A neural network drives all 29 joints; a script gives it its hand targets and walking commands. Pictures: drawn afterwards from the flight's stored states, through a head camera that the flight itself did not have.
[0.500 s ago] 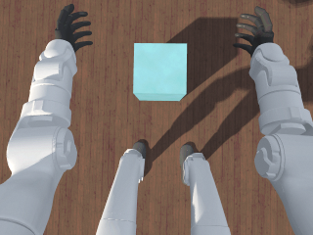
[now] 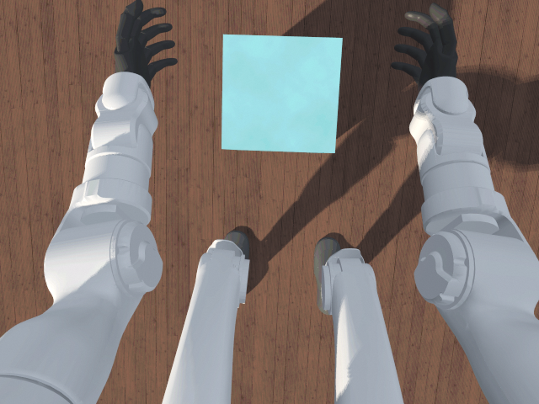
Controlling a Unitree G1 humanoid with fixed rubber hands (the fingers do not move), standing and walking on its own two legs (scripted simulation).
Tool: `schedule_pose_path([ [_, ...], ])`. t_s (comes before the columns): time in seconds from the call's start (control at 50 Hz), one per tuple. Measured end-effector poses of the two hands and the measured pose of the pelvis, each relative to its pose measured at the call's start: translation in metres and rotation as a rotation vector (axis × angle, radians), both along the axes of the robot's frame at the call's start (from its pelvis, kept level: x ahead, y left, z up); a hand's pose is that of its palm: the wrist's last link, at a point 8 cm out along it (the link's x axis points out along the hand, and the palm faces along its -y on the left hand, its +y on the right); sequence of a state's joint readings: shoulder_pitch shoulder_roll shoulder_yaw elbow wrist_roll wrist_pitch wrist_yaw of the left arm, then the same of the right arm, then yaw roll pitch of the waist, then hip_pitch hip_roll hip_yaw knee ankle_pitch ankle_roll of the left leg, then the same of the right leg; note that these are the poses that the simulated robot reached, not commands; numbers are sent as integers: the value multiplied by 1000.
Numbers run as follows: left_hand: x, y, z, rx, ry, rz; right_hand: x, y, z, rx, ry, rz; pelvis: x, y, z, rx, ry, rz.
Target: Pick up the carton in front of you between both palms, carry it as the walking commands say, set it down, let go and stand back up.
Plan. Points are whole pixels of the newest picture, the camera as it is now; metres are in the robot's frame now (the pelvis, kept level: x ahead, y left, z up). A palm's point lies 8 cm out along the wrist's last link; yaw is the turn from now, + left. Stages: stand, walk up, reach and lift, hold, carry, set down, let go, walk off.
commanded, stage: reach and lift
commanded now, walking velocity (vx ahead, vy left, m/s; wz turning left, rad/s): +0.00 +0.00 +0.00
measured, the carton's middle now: (279, 105) +0.50 +0.03 -0.47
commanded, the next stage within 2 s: none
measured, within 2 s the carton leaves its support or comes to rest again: leaves its support in 1.50 s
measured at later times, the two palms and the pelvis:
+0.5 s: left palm (180, 99) +0.48 +0.22 -0.37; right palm (381, 101) +0.51 -0.15 -0.37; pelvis -0.07 -0.01 -0.20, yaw +1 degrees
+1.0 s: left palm (192, 94) +0.50 +0.21 -0.40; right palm (364, 100) +0.51 -0.13 -0.41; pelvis -0.06 +0.00 -0.23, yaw +1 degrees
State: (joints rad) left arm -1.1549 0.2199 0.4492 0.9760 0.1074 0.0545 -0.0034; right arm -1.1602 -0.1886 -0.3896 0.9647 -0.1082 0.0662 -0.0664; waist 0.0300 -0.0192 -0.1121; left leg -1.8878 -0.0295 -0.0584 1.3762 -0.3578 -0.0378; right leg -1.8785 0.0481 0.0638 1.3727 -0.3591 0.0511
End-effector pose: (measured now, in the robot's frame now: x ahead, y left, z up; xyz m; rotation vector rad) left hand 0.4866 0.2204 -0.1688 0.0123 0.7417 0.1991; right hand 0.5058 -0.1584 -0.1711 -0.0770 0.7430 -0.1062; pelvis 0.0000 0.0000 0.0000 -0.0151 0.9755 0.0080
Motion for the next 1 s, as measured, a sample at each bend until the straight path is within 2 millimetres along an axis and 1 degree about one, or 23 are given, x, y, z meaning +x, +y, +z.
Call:
schedule_pose_path([
  [0.04, -1, 1, -23, 10, -4, 0, -2, -1, -23, -2, -3, -2, 0, -1, -19, -1, 19, -1],
  [0.1, 5, 6, -55, 38, -28, -12, 4, -2, -55, 1, -34, -5, -2, -2, -52, -3, 32, -3],
  [0.14, 9, 11, -75, 50, -46, -15, 9, -3, -77, 0, -53, -1, -6, -2, -75, -2, 32, -2],
  [0.18, 10, 14, -98, 50, -53, -12, 10, -3, -100, -6, -58, 9, -11, -3, -95, -1, 25, 3],
  [0.26, -4, 9, -143, 23, -37, -13, -3, -1, -144, -7, -40, 17, -24, -5, -125, -1, -12, 15],
  [0.3, -11, 4, -159, 9, -30, -18, -9, 1, -159, 1, -35, 19, -32, -6, -139, 0, -44, 16],
  [0.34, -13, 2, -169, 6, -30, -21, -9, 2, -168, 9, -43, 14, -39, -7, -155, 1, -73, 14],
  [0.42, -6, 2, -183, 32, -45, -25, 1, 2, -180, 16, -67, 6, -54, -9, -184, 5, -148, 13],
  [0.5, -3, 1, -202, 29, -33, -23, 0, 4, -199, 9, -46, 13, -68, -9, -204, 9, -218, 10],
  [0.6, -9, -8, -228, 8, 14, -36, -15, 0, -229, 20, 12, -1, -76, -6, -217, 6, -317, 9],
  [0.66, -6, -13, -238, -2, 23, -42, -18, -1, -239, 14, 24, 3, -76, -4, -222, 3, -343, 11],
  [0.72, 3, -13, -241, 3, 0, -46, -11, 1, -241, 6, 0, 15, -74, -3, -225, 0, -357, 8],
  [0.78, 13, -12, -240, 9, -20, -45, 0, 5, -238, 6, -29, 25, -70, -2, -226, -2, -360, 5],
  [0.86, 18, -9, -238, 14, -24, -45, 11, 14, -234, 20, -44, 33, -66, -2, -228, -2, -358, 5],
  [0.92, 16, -9, -237, 13, -22, -46, 12, 20, -235, 25, -35, 40, -63, -2, -230, -1, -354, 8],
  [1.0, 12, -13, -235, 2, -31, -51, 6, 26, -235, 25, -28, 48, -63, -3, -230, -1, -347, 11],
])
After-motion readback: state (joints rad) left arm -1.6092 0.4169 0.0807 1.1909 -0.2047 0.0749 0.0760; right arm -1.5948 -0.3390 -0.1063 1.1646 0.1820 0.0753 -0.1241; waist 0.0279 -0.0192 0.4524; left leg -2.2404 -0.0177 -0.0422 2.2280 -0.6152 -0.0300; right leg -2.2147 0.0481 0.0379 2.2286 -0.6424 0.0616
